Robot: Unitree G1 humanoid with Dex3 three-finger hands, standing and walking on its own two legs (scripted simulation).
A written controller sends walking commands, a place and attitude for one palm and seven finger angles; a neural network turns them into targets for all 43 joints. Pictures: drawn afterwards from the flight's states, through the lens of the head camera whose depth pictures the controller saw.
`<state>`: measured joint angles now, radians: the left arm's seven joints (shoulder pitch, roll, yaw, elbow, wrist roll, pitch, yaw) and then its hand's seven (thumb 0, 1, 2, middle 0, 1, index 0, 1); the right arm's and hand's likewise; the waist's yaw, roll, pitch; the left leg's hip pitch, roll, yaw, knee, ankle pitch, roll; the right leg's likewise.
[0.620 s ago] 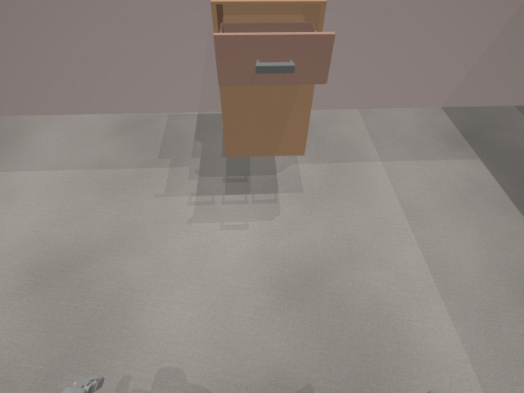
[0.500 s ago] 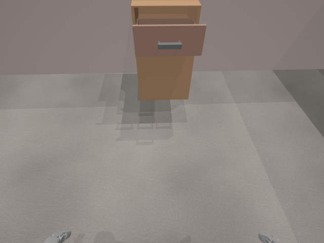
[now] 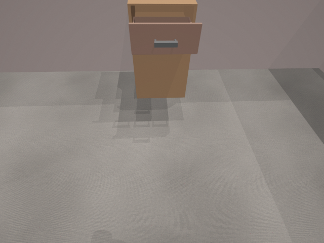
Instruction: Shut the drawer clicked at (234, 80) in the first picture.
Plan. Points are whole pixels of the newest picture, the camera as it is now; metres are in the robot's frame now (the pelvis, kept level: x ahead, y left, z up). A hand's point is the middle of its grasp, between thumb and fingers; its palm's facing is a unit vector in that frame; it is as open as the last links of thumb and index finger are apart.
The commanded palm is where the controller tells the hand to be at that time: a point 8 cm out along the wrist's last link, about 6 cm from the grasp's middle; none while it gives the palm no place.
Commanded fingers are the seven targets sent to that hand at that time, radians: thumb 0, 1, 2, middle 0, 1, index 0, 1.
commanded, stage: stand and wait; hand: left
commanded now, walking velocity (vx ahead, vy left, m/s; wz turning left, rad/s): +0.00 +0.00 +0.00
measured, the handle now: (165, 42) +1.15 +0.05 -0.06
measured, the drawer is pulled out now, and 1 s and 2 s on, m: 0.30 0.30 0.30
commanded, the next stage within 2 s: look at it before walking up in 0.20 s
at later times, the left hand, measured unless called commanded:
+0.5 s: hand out of the picture +0.06 +0.25 -0.15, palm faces -0.02 -0.95 -0.33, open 7.4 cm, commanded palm none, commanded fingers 0.00 0.90 0.90 -0.20 -0.30 -0.20 -0.30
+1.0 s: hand out of the picture +0.06 +0.25 -0.16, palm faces -0.02 -0.95 -0.32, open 7.4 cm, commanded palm none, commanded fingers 0.00 0.90 0.90 -0.20 -0.30 -0.20 -0.30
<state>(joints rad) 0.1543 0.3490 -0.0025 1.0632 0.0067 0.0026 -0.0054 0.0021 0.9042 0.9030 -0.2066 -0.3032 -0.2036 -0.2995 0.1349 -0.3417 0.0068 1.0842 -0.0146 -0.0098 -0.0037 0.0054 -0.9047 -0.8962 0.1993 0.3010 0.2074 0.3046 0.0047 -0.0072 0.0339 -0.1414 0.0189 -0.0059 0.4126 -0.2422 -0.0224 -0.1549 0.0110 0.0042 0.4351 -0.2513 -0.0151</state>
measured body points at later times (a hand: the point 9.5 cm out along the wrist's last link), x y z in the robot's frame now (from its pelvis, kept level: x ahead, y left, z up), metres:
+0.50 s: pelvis -0.01 +0.00 +0.00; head -0.02 +0.00 +0.45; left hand +0.06 +0.30 -0.13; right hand +0.06 -0.29 -0.13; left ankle -0.01 +0.13 -0.74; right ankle -0.01 -0.11 -0.74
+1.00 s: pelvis -0.01 +0.00 +0.00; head +0.00 +0.01 +0.45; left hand +0.06 +0.30 -0.13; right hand +0.07 -0.29 -0.13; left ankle -0.01 +0.14 -0.74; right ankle -0.01 -0.11 -0.74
